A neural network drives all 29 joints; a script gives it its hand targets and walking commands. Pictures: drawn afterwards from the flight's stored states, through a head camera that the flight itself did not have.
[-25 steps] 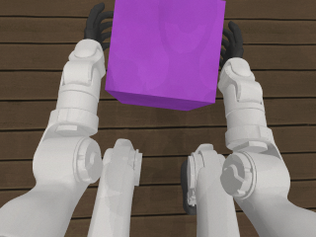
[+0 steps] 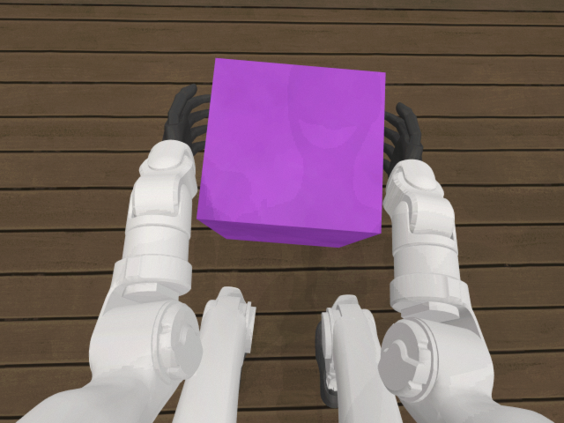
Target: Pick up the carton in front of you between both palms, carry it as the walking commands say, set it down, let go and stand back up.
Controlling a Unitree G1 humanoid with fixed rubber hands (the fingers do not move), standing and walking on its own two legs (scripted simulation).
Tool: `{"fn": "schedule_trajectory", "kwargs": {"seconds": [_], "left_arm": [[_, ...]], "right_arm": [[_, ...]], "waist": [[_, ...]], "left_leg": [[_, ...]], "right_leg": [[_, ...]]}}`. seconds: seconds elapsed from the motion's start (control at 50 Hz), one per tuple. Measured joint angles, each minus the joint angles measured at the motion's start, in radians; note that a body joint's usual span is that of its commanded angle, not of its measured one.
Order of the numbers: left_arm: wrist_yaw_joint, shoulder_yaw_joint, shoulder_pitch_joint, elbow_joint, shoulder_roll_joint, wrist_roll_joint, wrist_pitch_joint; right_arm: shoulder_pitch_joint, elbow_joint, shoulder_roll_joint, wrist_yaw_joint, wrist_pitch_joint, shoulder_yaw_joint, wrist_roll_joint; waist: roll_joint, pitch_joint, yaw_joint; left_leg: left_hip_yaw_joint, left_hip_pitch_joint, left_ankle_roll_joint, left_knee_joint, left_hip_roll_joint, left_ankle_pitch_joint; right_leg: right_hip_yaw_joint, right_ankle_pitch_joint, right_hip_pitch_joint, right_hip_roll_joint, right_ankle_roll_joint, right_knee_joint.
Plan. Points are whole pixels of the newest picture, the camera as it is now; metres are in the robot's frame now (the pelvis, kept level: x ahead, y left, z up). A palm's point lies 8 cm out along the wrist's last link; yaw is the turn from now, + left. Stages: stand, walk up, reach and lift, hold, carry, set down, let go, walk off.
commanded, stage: reach and lift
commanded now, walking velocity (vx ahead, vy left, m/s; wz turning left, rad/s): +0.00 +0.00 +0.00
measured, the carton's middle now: (289, 172) +0.48 +0.02 -0.12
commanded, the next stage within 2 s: hold in 2.00 s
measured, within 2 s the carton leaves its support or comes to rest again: neither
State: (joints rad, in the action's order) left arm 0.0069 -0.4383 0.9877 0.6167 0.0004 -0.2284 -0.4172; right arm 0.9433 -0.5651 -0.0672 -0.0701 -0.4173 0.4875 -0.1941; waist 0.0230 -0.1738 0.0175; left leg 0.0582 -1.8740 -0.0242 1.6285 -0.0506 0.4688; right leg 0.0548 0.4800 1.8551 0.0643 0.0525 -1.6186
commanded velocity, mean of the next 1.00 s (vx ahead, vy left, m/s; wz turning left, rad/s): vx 0.00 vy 0.00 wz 0.00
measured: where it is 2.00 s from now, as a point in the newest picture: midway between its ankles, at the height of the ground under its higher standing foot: (280, 374)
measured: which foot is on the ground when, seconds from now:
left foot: down 0.00-1.00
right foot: down 0.00-1.00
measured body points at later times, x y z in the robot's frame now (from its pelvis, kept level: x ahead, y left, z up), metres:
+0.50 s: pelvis +0.05 +0.00 +0.15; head +0.18 +0.00 +0.58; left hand +0.44 +0.16 +0.11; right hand +0.44 -0.14 +0.11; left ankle +0.10 +0.12 -0.50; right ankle +0.10 -0.13 -0.50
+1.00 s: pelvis +0.09 +0.00 +0.24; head +0.07 +0.00 +0.69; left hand +0.40 +0.15 +0.26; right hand +0.40 -0.15 +0.25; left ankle +0.10 +0.12 -0.50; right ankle +0.10 -0.13 -0.50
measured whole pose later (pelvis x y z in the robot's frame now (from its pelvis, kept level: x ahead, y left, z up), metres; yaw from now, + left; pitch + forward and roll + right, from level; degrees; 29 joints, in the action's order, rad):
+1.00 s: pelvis +0.09 +0.00 +0.24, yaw +1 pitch +1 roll +0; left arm 0.01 -0.27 0.29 0.38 -0.16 -0.26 -0.56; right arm 0.28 -0.38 -0.16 -0.01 -0.56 0.28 -0.26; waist 0.00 -0.07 0.00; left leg 0.07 -0.29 -0.01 0.52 -0.02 0.24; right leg 0.07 0.25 0.28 0.02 0.01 -0.52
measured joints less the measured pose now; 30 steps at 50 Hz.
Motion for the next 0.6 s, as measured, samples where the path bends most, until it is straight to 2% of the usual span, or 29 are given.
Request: {"fn": "schedule_trajectory", "kwargs": {"seconds": [0.16,0.24,0.38,0.6], "left_arm": [[-0.004,0.009,-0.139,-0.012,-0.039,0.009,0.008],[-0.010,0.001,-0.179,0.001,-0.066,-0.016,0.012],[-0.009,0.028,-0.288,-0.052,-0.105,-0.021,0.030],[0.002,0.053,-0.503,-0.105,-0.143,-0.002,0.047]], "right_arm": [[-0.128,-0.009,-0.033,0.017,0.020,-0.013,-0.036],[-0.173,-0.026,-0.036,0.029,0.021,-0.002,-0.037],[-0.294,0.028,-0.044,0.033,0.036,-0.057,-0.023],[-0.474,0.067,-0.085,0.042,0.035,-0.112,-0.045]], "waist": [[-0.013,-0.038,-0.010],[-0.013,-0.040,-0.014],[-0.007,-0.036,-0.002],[-0.025,-0.004,-0.012]], "left_leg": [[0.003,0.211,0.004,-0.143,-0.005,-0.002],[-0.002,0.326,0.009,-0.222,0.001,-0.007],[-0.011,0.528,0.012,-0.379,0.012,-0.031],[0.004,0.888,0.013,-0.642,0.016,-0.087]], "right_leg": [[0.001,0.003,-0.213,-0.015,-0.008,0.141],[0.008,-0.005,-0.325,-0.015,-0.011,0.218],[0.022,-0.033,-0.518,-0.014,-0.016,0.370],[0.015,-0.089,-0.881,-0.027,-0.030,0.636]]}}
